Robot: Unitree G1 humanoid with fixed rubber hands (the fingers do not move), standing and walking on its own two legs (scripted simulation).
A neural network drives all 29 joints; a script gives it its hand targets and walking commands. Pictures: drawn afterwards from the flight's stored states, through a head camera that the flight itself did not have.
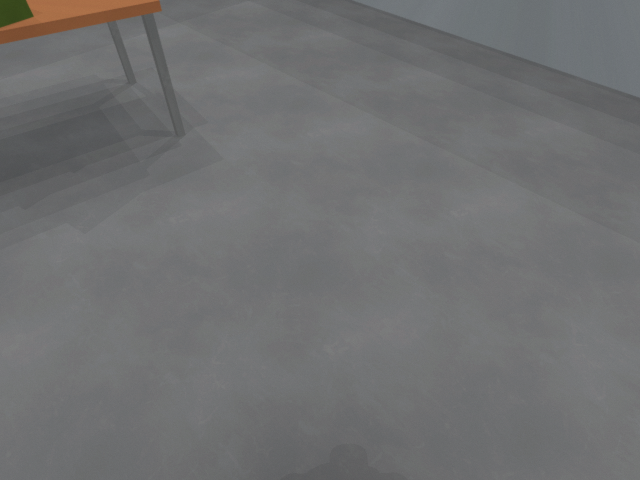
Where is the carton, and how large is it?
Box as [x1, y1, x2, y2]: [0, 0, 33, 27]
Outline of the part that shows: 0,0 0,27 33,16 25,0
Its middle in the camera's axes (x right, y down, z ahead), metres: -1.26 -0.87 +1.32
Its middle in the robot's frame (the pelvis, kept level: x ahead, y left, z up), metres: +1.59 +1.25 -0.03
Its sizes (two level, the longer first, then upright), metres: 0.295 0.255 0.193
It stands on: a table, 0.65 m high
